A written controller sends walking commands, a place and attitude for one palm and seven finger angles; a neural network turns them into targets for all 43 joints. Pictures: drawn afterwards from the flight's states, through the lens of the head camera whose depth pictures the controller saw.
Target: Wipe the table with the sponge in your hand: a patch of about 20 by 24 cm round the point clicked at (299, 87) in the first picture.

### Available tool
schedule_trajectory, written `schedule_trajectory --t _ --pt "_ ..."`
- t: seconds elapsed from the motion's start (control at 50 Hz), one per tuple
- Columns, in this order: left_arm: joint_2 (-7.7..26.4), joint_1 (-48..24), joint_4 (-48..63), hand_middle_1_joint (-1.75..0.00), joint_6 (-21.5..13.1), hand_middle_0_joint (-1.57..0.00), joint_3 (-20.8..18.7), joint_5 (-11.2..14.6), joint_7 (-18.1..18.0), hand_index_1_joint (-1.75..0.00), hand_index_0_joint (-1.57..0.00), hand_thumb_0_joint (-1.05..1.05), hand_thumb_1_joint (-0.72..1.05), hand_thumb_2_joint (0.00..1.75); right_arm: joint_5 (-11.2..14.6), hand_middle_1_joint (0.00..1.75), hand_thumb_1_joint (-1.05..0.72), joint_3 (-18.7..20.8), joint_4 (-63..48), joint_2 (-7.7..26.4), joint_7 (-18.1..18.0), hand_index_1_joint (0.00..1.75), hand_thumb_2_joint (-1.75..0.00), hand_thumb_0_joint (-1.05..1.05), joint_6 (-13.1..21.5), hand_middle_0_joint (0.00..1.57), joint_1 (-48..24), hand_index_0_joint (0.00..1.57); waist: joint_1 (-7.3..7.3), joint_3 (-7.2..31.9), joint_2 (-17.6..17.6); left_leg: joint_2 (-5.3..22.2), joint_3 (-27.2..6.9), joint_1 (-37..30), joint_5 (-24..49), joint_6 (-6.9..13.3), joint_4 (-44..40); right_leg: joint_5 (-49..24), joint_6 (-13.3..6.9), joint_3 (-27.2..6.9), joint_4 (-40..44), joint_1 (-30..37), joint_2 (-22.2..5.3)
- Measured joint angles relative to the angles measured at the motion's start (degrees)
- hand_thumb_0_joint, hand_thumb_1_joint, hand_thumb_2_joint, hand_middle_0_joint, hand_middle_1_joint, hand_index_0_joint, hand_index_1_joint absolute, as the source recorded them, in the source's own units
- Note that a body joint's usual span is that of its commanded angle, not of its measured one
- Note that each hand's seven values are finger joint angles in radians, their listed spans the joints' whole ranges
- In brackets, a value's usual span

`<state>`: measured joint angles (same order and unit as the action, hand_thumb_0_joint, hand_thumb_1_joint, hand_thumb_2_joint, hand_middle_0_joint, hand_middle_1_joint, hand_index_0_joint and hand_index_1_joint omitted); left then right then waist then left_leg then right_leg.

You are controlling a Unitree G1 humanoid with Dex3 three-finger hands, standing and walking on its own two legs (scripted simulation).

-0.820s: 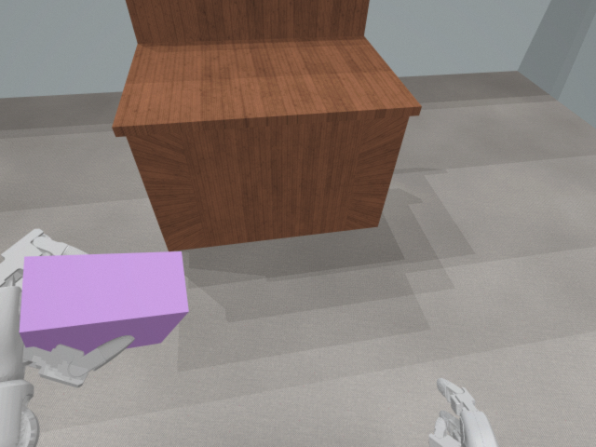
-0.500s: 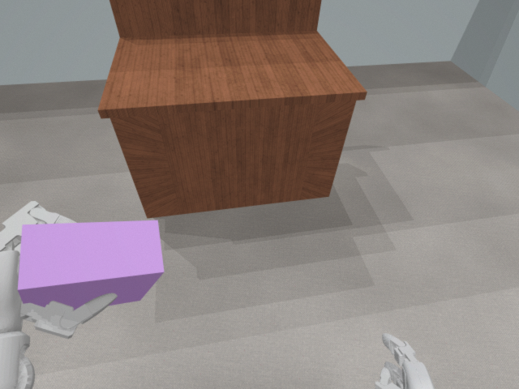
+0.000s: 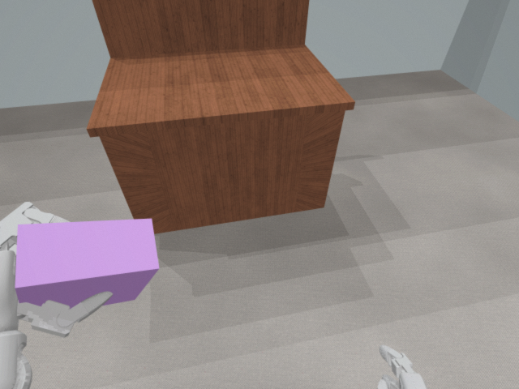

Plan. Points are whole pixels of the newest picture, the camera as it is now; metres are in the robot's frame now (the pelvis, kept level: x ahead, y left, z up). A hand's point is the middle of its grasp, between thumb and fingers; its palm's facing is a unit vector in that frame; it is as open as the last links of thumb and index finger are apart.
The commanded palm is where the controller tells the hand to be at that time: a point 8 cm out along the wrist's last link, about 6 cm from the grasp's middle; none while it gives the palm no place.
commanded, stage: walk to a spot facing it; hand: left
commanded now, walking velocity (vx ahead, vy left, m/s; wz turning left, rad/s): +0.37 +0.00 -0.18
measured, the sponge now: (107, 267) +0.23 +0.21 +0.15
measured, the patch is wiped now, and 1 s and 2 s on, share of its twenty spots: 0.00 0.00 0.00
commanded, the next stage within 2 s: turn to face it in 0.94 s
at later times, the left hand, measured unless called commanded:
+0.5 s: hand (170, 175) +0.37 +0.16 +0.18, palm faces +0.28 -0.83 -0.48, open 10.3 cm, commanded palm +0.31 +0.21 +0.19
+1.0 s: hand (183, 129) +0.48 +0.17 +0.18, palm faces +0.46 -0.80 -0.39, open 10.3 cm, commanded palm +0.41 +0.21 +0.19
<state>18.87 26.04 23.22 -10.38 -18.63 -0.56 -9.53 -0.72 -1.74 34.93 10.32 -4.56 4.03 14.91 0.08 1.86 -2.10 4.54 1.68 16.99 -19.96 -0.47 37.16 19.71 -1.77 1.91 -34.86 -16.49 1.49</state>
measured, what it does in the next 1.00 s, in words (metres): walks ahead: right foot, then left foot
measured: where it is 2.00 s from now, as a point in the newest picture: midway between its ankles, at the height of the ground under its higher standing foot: outside the picture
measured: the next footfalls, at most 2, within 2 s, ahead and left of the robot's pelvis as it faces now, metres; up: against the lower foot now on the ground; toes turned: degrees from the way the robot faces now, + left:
right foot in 0.52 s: +0.22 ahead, -0.16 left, +0.00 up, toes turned -16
left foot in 0.94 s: +0.38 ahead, +0.04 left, +0.00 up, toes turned +11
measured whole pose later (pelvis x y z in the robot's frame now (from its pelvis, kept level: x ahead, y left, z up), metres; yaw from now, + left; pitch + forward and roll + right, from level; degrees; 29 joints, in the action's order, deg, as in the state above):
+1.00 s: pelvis +0.26 -0.08 -0.02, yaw +2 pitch -3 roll +2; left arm 23.1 23.0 32.0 -13.4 -22.1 0.4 -10.4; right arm 0.0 2.2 32.5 11.2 -3.6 3.7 10.2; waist -0.3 -5.7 4.2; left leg 2.1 9.6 22.6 -10.2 3.0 37.8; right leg 31.8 0.7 7.5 -61.0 -17.6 -5.3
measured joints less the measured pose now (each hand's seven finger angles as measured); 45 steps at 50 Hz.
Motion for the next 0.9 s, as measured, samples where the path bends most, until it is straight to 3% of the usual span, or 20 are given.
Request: schedule_trajectory --t 0.04,0.1,0.14,0.2,0.24,0.3,0.34,0.38,0.46,0.5,0.54,0.6,0.66,0.7,0.76,0.9 --pt "0.04 -0.50 0.23 -1.32 -0.08 -0.74 0.41 -0.03 0.19 -1.32 -0.74 -0.01 -0.50 0.97 0.03 0.30 -0.90 0.02 0.53 0.12 0.28 0.30 -0.90 0.01 -0.11 0.21 0.24 0.21 0.12 0.32 0.73 -0.26 0.33 1.38 -4.42 0.55 4.13 -2.92 -0.54 -0.14 -0.82 -0.55 -0.22" --pt "-0.81 -1.72 0.55 -1.32 -0.54 -0.74 1.75 -0.13 0.37 -1.32 -0.74 -0.01 -0.50 0.97 0.20 0.30 -0.90 0.34 2.26 1.16 0.73 0.30 -0.90 0.01 -0.45 0.21 0.05 0.21 0.21 -0.32 1.79 -1.27 0.84 4.04 -7.83 0.40 11.68 -0.86 -0.60 -0.05 -0.97 0.55 -0.80" --pt "-0.88 -1.35 1.66 -1.32 -1.01 -0.74 1.73 -0.08 0.44 -1.32 -0.74 -0.01 -0.50 0.97 0.09 0.30 -0.90 0.37 2.60 1.76 0.85 0.30 -0.90 0.01 -0.93 0.21 -0.12 0.21 0.19 -0.77 2.70 -1.31 2.18 3.95 -7.08 0.43 9.51 -0.48 -0.55 -0.42 0.29 1.79 -1.05" --pt "0.14 0.17 4.30 -1.32 -1.80 -0.74 0.41 0.51 0.21 -1.32 -0.74 -0.01 -0.50 0.97 -0.03 0.30 -0.90 0.59 1.15 2.49 0.66 0.30 -0.90 0.01 -1.12 0.21 -0.15 0.21 -0.07 -1.60 3.62 -1.23 4.55 0.21 -0.17 0.61 -2.17 0.70 0.10 -1.29 -0.21 2.90 -0.95" --pt "1.23 0.74 5.10 -1.32 -2.42 -0.74 -1.20 1.07 -0.13 -1.32 -0.74 -0.01 -0.50 0.97 0.12 0.30 -0.90 1.01 0.24 2.17 0.29 0.30 -0.90 0.01 -0.89 0.21 -0.94 0.21 0.29 -2.35 4.91 -1.37 6.50 -1.26 4.85 0.76 -2.95 4.44 0.44 -2.40 -6.19 1.36 -1.39" --pt "1.82 0.18 2.51 -1.32 -2.32 -0.74 -2.13 0.81 -0.17 -1.32 -0.74 -0.01 -0.50 0.97 0.16 0.30 -0.91 1.47 0.15 0.78 0.23 0.30 -0.90 0.01 -0.07 0.20 -1.89 0.21 -0.40 -1.97 4.36 -0.45 7.66 -2.97 1.70 0.48 -3.13 8.25 1.06 -0.50 -20.92 -4.31 -1.62" --pt "1.84 -0.50 1.72 -1.32 -1.58 -0.74 -1.85 0.52 0.05 -1.32 -0.74 -0.01 -0.50 0.97 0.31 0.30 -0.91 1.26 0.26 -0.19 0.54 0.30 -0.90 0.01 0.70 0.20 -1.96 0.20 -0.62 -1.96 3.50 0.51 7.76 -4.63 1.62 0.04 -5.32 7.45 1.68 1.35 -24.31 -7.42 -2.37" --pt "1.59 -0.05 2.46 -1.32 -1.06 -0.74 -1.56 0.38 0.25 -1.32 -0.74 -0.01 -0.50 0.97 0.34 0.30 -0.91 0.77 0.05 -0.97 0.96 0.30 -0.90 0.01 1.17 0.20 -1.79 0.21 -0.54 -2.17 2.70 1.69 8.30 -6.46 1.99 -0.77 -7.60 5.26 2.10 3.29 -21.93 -9.36 -3.52" --pt "1.91 1.61 4.69 -1.32 -1.21 -0.74 -1.32 0.45 0.80 -1.32 -0.74 -0.01 -0.50 0.97 0.18 0.30 -0.90 0.05 -1.00 -1.89 1.40 0.30 -0.90 0.01 1.85 0.21 -0.96 0.21 -0.94 -3.57 0.99 3.95 8.88 -9.27 0.62 -2.82 -8.69 0.71 2.43 7.01 -8.90 -8.44 -4.69" --pt "3.42 1.66 5.45 -1.32 -1.32 -0.75 -1.75 0.59 1.11 -1.32 -0.74 -0.01 -0.50 0.97 0.31 0.30 -0.90 0.05 -1.51 -2.04 1.34 0.30 -0.90 0.01 1.74 0.21 -0.43 0.21 -1.36 -4.46 0.32 5.20 8.07 -8.79 -2.38 -3.00 -4.57 -2.00 2.15 8.70 -1.49 -5.48 -4.17" --pt "4.61 0.20 5.86 -1.32 -1.40 -0.75 -2.08 0.45 1.37 -1.32 -0.74 -0.01 -0.50 0.97 0.64 0.30 -0.90 0.49 -0.99 -1.58 1.39 0.30 -0.90 0.01 1.08 0.21 -1.01 0.21 -1.61 -5.69 0.03 5.70 5.51 -4.14 -6.49 -0.83 7.77 -6.08 -0.99 9.62 -2.12 -5.20 -4.15" --pt "3.23 -0.93 5.33 -1.32 -1.82 -0.75 -2.06 1.10 2.05 -1.32 -0.74 -0.01 -0.50 0.97 0.68 0.30 -0.90 1.59 2.16 0.37 1.98 0.30 -0.90 0.01 -0.76 0.21 -3.67 0.21 -1.50 -7.34 -0.37 2.22 0.21 5.35 -6.74 0.09 29.39 -1.91 -3.00 10.07 -5.42 -4.60 -4.06" --pt "2.40 1.34 5.86 -1.32 -2.54 -0.75 -2.70 1.11 2.28 -1.32 -0.74 -0.01 -0.50 0.97 0.76 0.30 -0.90 2.61 2.96 1.84 2.08 0.30 -0.90 0.01 -2.10 0.21 -4.40 0.21 -2.08 -7.60 -0.21 0.98 0.02 13.06 -2.25 -0.67 38.10 -1.56 -2.61 10.85 -2.11 -1.63 -3.75" --pt "2.49 2.88 6.63 -1.32 -2.95 -0.75 -3.06 0.98 2.15 -1.32 -0.74 -0.01 -0.50 0.97 0.69 0.30 -0.91 3.25 2.59 2.41 1.88 0.30 -0.90 0.01 -2.43 0.20 -4.10 0.21 -2.20 -7.66 0.43 1.07 1.04 16.27 0.04 -0.94 36.23 -1.93 -2.78 11.44 0.76 0.51 -3.72" --pt "3.16 3.98 8.13 -1.32 -3.36 -0.75 -3.44 0.88 1.58 -1.32 -0.74 -0.01 -0.50 0.97 0.47 0.30 -0.91 3.82 1.30 2.99 1.67 0.30 -0.90 0.01 -2.46 0.20 -3.08 0.20 -1.86 -7.84 2.10 1.62 3.62 17.15 2.58 -0.59 24.67 -1.95 -2.63 12.27 3.99 3.42 -4.32" --pt "3.51 3.43 10.98 -1.32 -2.82 -0.75 -3.30 0.87 -0.62 -1.32 -0.74 -0.01 -0.50 0.97 0.34 0.30 -0.91 4.11 -1.61 3.01 1.06 0.30 -0.90 0.01 -1.55 0.20 -1.25 0.20 0.32 -7.34 5.70 -0.54 9.37 9.02 5.11 0.85 0.85 3.51 -0.85 13.52 2.03 7.93 -6.81"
